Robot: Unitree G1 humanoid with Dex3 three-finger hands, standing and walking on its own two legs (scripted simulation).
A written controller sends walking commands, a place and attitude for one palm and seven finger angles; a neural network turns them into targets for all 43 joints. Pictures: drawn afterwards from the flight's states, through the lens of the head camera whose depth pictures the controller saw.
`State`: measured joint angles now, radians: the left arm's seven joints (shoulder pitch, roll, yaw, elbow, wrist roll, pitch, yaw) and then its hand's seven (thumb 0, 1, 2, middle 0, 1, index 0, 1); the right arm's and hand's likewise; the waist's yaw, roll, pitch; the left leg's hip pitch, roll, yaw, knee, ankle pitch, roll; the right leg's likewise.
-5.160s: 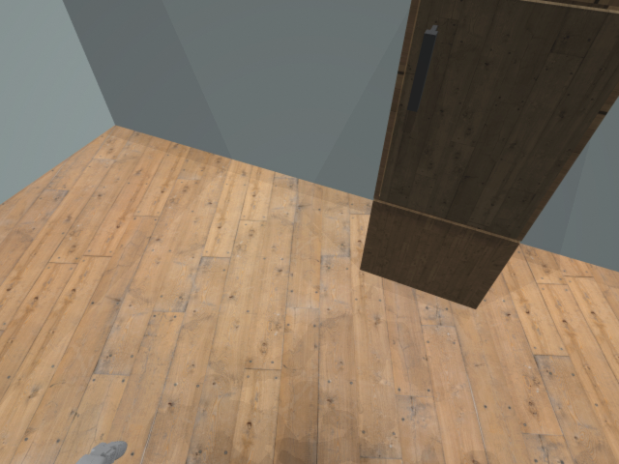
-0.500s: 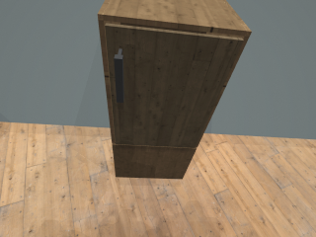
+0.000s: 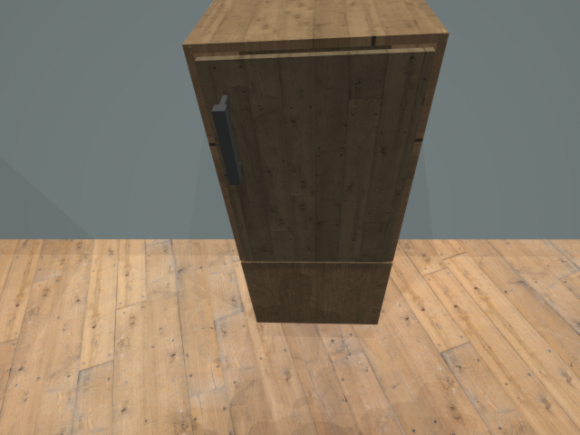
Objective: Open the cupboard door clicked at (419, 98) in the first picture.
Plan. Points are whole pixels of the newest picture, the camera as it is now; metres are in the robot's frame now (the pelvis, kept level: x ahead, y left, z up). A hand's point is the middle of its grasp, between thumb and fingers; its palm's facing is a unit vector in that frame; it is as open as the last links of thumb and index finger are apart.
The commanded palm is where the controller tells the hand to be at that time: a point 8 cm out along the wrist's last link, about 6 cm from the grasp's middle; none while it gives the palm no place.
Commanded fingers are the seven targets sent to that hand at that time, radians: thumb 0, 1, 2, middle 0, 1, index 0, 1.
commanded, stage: come to a stop and stand still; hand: left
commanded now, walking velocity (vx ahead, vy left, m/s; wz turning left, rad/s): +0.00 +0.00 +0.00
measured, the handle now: (230, 141) +0.63 +0.17 +0.08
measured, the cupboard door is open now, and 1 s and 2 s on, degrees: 0 0 0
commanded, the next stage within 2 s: look again from close up in 0.88 s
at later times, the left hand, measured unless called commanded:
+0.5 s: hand out of the picture +0.05 +0.22 -0.19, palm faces -0.02 -0.97 -0.23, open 7.4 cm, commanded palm none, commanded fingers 0.00 0.90 0.90 -0.20 -0.30 -0.20 -0.30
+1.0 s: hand out of the picture +0.01 +0.19 -0.17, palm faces +0.07 -0.97 -0.24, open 7.3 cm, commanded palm none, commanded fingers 0.00 0.90 0.90 -0.20 -0.30 -0.20 -0.30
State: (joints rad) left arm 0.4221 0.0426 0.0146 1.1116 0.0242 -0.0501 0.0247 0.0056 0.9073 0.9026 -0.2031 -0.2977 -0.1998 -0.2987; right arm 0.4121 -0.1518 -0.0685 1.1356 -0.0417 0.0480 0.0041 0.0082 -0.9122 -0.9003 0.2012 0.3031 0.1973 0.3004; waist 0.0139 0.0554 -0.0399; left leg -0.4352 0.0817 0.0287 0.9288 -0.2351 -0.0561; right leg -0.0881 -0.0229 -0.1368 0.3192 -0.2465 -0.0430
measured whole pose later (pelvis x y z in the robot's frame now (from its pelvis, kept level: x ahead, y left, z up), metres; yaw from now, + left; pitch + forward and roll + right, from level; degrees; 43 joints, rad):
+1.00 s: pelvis +0.02 +0.01 -0.01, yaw +0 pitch -1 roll +1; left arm 0.29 0.13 0.03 1.07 0.03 -0.01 0.04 0.00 0.92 0.90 -0.21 -0.30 -0.20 -0.30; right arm 0.18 -0.21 -0.04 1.07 -0.02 0.05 -0.01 0.01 -0.91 -0.90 0.20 0.30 0.20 0.30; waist 0.04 0.04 0.08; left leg -0.34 0.03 0.03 0.77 -0.42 -0.04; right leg -0.16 -0.04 -0.11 0.46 -0.28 -0.03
